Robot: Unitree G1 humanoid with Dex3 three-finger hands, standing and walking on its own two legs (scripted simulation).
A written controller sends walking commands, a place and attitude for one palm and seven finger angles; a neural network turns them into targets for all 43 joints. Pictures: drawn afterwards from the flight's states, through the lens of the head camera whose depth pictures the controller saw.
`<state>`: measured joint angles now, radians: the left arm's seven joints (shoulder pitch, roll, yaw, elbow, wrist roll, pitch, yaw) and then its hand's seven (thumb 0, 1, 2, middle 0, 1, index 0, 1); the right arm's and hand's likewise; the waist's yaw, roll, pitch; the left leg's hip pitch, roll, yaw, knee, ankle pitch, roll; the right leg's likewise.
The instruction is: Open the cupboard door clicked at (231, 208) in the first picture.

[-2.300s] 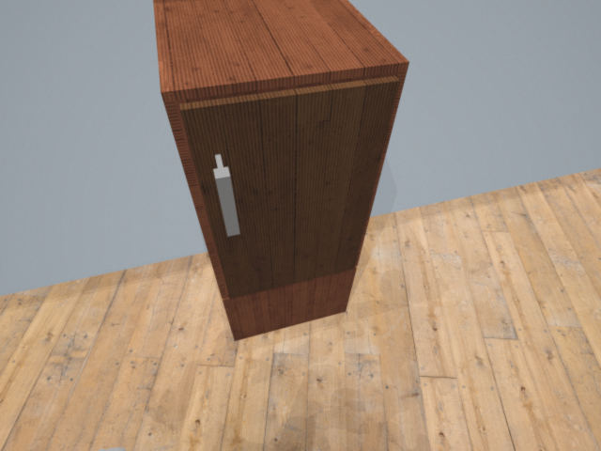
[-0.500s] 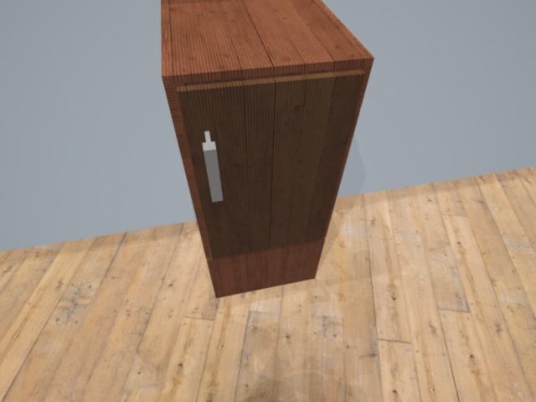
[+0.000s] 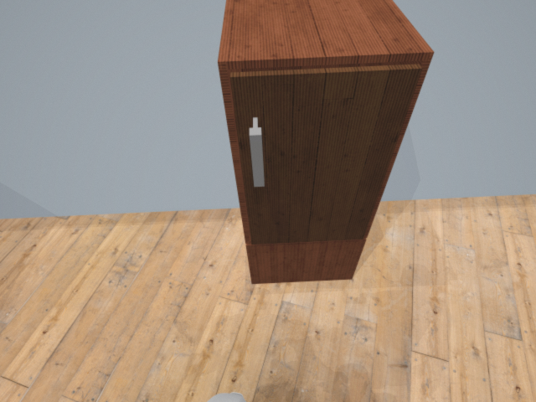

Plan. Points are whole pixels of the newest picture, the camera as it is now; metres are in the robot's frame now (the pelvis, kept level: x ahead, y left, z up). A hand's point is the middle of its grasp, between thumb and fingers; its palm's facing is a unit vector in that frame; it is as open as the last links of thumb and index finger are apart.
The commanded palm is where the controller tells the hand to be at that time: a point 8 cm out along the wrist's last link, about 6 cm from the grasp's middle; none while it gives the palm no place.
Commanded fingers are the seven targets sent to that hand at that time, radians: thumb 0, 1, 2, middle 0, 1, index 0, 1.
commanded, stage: come to a stop and stand still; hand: left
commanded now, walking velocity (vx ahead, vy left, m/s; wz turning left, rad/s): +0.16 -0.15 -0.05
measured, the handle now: (257, 152) +0.62 +0.06 -0.01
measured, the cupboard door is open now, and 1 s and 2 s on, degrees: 0 0 0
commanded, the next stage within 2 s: look again from close up in 1.74 s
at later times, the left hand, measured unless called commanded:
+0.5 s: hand out of the picture -0.03 +0.20 -0.17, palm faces +0.09 -0.98 -0.18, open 7.4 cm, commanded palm none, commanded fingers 0.00 0.90 0.90 -0.20 -0.30 -0.20 -0.30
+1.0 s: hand out of the picture +0.03 +0.22 -0.17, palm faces +0.00 -0.97 -0.24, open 7.4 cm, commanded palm none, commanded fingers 0.00 0.90 0.90 -0.20 -0.30 -0.20 -0.30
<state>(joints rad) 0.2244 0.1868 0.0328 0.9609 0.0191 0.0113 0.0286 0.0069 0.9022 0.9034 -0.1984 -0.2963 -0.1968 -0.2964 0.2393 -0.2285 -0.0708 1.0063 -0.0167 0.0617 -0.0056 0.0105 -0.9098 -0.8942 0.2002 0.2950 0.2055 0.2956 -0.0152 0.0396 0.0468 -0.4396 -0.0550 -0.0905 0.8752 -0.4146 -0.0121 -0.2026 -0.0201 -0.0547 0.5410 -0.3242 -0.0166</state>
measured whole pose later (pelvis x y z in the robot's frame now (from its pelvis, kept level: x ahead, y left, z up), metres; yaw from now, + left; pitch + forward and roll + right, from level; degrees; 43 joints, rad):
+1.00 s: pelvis +0.00 +0.03 +0.00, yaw +0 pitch +0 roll +1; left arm 0.26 0.18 0.00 1.06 0.01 -0.01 0.03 0.01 0.90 0.90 -0.20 -0.30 -0.20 -0.30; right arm 0.31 -0.16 0.01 1.07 -0.01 -0.01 -0.01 0.01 -0.92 -0.89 0.20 0.29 0.20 0.30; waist -0.01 0.02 0.02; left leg -0.23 0.01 0.08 0.52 -0.29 0.01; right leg -0.22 -0.05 -0.02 0.55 -0.33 0.02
